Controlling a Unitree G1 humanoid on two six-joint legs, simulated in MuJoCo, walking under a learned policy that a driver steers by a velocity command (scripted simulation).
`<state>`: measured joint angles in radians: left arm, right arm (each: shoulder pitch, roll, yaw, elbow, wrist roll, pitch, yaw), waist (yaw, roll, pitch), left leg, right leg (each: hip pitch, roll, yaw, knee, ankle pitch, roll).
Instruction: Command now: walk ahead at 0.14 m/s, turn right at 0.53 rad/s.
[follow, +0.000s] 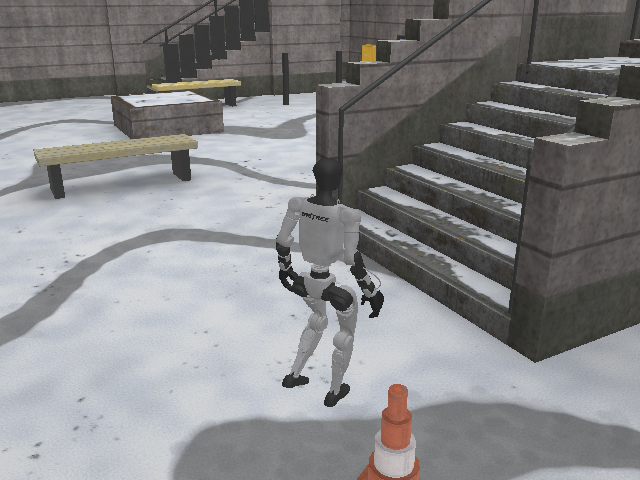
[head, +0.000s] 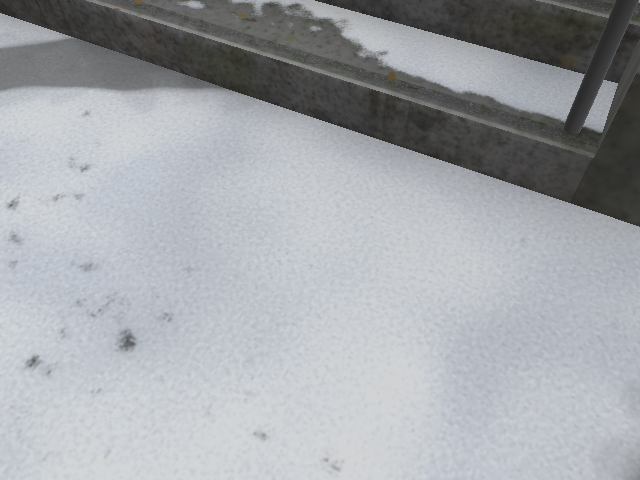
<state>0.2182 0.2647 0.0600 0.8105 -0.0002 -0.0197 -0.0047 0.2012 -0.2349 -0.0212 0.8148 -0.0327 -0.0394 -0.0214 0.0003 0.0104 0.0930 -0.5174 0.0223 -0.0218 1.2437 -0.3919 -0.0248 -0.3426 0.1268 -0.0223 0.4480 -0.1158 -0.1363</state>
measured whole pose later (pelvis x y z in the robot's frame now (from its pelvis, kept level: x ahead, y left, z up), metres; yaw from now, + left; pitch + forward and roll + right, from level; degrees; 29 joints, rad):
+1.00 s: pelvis +0.36 -0.07 +0.01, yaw -16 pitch +1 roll +0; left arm 0.20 0.23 0.02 0.79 0.03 -0.07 -0.01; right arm 0.39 -0.24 -0.04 0.91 -0.02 -0.04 0.02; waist -0.04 0.03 0.03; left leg -0.39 0.03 -0.02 1.10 -0.33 0.07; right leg -0.25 0.03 -0.11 0.43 -0.21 -0.07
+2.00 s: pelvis +0.92 -0.12 +0.00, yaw +12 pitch +1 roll +0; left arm 0.14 0.26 0.04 0.78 0.03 -0.07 -0.01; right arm 0.36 -0.30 -0.06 0.89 -0.02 -0.07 0.01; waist -0.04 0.02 0.05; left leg -0.21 -0.11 -0.10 1.01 -0.40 0.08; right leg -0.38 0.05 -0.02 0.53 -0.16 -0.06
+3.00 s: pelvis +1.32 -0.19 +0.04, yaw -21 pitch +4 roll -1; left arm -0.05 0.14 -0.03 0.53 0.02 0.02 0.01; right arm 0.43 -0.21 -0.03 0.95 0.00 -0.08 0.02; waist -0.05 -0.01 0.02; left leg -0.10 0.20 0.13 0.72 -0.15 -0.01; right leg -0.92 0.05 -0.11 1.35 -0.49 -0.11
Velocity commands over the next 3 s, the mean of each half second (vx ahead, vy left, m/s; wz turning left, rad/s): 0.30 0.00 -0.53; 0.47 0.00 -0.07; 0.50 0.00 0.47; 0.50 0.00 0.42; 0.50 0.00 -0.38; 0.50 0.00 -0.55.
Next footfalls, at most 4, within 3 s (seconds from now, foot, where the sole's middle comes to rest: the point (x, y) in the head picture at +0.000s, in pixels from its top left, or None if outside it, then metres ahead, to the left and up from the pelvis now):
0.40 left None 0.21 0.14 -0.77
0.84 right None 0.40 -0.15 -0.77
1.40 left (361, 337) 0.73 -0.05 -0.77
1.92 right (408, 226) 1.05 -0.18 -0.77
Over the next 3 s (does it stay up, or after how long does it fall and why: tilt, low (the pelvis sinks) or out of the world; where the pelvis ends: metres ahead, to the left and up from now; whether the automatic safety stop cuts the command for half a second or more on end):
stays up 1.32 -0.19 0.04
